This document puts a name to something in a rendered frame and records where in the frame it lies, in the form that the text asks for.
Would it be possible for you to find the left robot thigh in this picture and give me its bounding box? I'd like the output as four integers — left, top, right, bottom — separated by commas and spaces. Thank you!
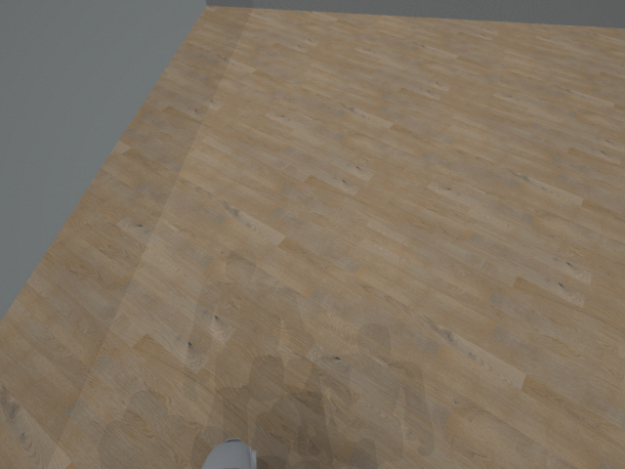
201, 442, 257, 469

